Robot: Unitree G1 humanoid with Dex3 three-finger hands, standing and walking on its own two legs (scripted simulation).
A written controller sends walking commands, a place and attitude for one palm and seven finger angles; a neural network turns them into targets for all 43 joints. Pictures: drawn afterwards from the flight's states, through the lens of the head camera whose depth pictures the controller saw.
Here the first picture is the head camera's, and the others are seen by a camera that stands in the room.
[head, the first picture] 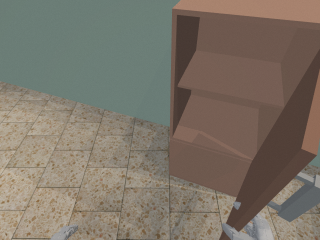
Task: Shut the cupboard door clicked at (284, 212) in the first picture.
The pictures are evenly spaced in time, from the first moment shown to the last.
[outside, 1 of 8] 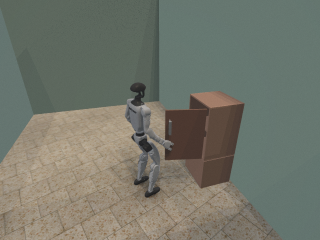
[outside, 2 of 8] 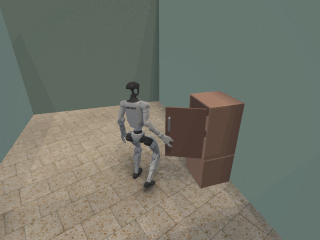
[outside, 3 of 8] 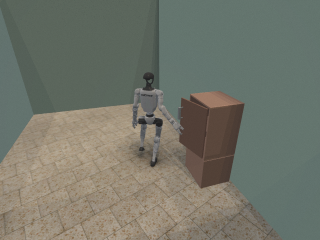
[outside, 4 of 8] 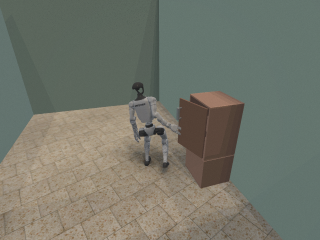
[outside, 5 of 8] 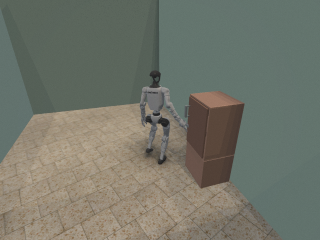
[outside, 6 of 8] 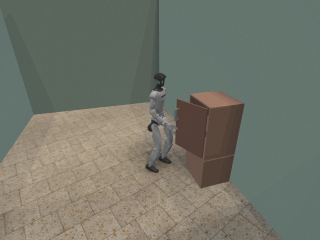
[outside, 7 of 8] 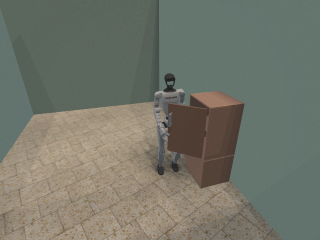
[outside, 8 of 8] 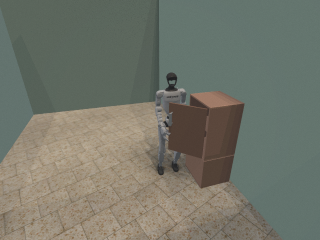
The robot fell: no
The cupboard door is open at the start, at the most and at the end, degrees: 76 76 46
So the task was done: no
